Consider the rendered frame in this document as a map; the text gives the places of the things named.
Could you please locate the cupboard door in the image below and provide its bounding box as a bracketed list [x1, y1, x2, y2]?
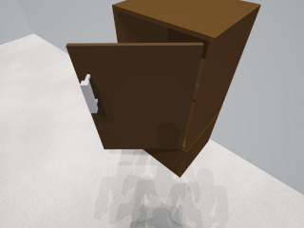
[66, 42, 204, 150]

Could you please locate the handle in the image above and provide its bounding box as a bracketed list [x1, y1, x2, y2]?
[80, 74, 98, 113]

